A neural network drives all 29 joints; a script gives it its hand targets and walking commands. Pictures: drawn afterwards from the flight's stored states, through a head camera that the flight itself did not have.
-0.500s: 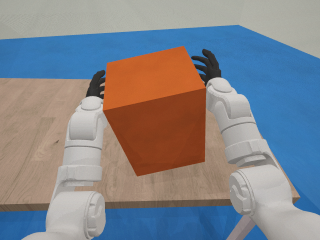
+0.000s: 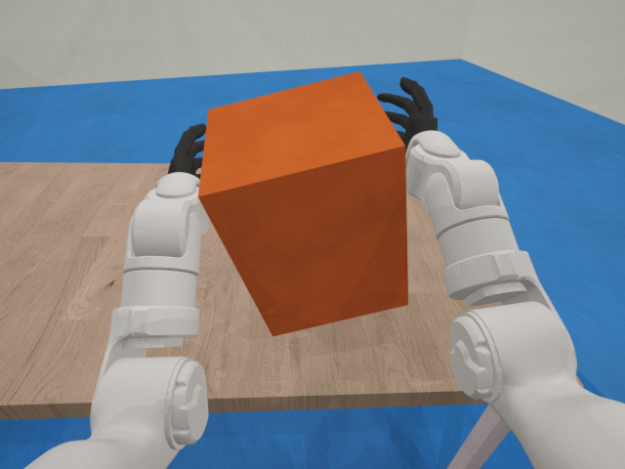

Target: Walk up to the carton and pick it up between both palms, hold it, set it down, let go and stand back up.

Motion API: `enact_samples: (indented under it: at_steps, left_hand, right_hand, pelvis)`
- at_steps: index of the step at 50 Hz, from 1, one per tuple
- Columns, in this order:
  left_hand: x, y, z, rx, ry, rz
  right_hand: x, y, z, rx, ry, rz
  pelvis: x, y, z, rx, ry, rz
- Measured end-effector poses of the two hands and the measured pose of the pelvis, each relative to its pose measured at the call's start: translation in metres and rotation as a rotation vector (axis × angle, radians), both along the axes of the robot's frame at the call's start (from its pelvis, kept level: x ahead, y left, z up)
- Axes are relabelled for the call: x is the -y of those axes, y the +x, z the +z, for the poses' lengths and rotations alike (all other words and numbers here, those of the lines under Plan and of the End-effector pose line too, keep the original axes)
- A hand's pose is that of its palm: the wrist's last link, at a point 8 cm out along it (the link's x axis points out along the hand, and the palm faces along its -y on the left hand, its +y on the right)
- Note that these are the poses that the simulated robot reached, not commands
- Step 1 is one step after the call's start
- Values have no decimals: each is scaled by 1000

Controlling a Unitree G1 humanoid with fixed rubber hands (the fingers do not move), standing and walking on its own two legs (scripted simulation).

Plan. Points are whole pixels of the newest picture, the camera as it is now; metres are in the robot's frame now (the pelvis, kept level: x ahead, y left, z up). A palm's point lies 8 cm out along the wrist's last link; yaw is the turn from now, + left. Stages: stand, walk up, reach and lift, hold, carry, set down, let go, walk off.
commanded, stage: reach and lift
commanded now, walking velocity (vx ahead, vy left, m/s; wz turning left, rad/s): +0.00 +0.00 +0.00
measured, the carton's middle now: (313, 212) +0.38 +0.01 +0.19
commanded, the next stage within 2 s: hold in 0.18 s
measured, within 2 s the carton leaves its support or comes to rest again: neither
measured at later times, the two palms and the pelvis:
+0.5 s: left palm (183, 174) +0.35 +0.16 +0.26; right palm (429, 124) +0.37 -0.11 +0.32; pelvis +0.00 +0.00 +0.00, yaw +0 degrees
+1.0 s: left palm (187, 169) +0.36 +0.15 +0.26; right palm (435, 122) +0.37 -0.12 +0.32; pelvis +0.00 +0.00 +0.00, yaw +0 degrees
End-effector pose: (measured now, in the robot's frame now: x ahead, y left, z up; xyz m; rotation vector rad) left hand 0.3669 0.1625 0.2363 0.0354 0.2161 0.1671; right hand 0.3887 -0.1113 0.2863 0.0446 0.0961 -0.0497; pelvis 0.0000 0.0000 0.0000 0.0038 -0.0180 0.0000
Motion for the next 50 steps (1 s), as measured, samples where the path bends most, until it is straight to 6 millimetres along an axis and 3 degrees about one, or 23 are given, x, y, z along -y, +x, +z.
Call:
enact_samples:
  at_steps: [25,50]
  left_hand:
    - [4,-12,22,18,-1,-19]
    - [9,-10,28,10,5,-30]
  right_hand:
    - [3,-15,30,13,-9,-11]
    - [9,-15,33,1,3,-21]
  pelvis:
    - [-1,-4,0,5,-1,0]
    - [-1,-4,0,6,-1,0]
